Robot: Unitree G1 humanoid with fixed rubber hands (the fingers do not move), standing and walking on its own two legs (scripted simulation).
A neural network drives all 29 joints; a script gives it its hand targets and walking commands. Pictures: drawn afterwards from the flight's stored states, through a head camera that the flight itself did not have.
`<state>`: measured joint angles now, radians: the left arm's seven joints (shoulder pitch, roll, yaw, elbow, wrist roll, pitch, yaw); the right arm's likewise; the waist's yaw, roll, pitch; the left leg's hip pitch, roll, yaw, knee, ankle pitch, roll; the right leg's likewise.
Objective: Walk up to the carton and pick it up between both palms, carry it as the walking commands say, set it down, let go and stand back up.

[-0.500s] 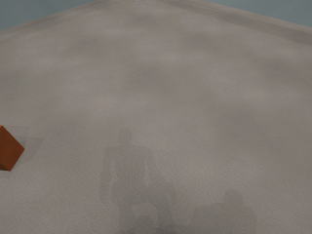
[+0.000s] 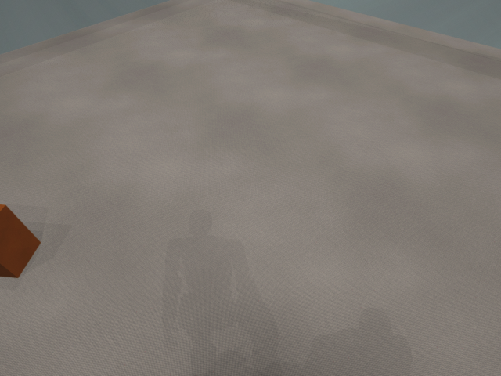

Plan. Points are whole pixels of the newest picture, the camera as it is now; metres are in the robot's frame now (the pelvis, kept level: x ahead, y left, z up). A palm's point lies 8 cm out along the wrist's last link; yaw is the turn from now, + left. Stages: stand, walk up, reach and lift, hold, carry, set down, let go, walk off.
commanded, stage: walk up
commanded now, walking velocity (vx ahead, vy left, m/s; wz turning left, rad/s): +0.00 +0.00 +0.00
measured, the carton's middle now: out of the picture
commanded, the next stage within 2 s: none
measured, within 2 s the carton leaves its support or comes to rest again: neither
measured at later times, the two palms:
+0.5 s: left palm out of the picture -0.09 +0.27 -0.17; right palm out of the picture +0.11 -0.19 -0.13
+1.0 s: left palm out of the picture -0.12 +0.26 -0.12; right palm out of the picture +0.12 -0.17 -0.14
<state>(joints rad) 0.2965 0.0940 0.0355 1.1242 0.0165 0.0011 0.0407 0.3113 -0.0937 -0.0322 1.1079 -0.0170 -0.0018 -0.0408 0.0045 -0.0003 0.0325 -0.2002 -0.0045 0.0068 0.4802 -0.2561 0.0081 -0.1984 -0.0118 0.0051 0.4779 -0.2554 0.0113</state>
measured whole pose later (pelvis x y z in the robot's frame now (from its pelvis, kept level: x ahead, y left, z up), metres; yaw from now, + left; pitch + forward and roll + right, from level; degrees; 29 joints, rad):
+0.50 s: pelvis -0.04 +0.03 -0.02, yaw +14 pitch +0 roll -2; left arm 0.24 0.21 0.07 1.06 0.04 0.03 0.05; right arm 0.18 -0.20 -0.08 0.92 -0.02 0.01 -0.01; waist 0.02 -0.05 0.05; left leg -0.36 0.02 0.06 0.70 -0.37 0.04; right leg -0.41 -0.12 -0.12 0.91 -0.50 0.05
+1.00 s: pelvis -0.04 +0.03 +0.00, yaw +28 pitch +2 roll +1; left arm 0.26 0.16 0.06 1.00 0.01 -0.04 0.04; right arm 0.26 -0.22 -0.11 0.91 -0.06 0.04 0.07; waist -0.02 0.04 0.02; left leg -0.62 -0.03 -0.05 1.04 -0.23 -0.02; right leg -0.16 -0.08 -0.10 0.43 -0.30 0.02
